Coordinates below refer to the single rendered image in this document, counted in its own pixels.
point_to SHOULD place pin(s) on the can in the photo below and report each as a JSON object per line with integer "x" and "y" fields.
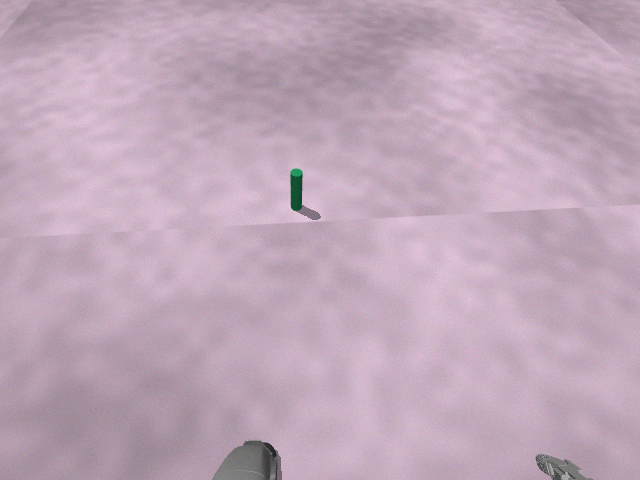
{"x": 296, "y": 189}

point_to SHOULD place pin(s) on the right robot hand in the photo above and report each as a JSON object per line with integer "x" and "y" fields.
{"x": 558, "y": 469}

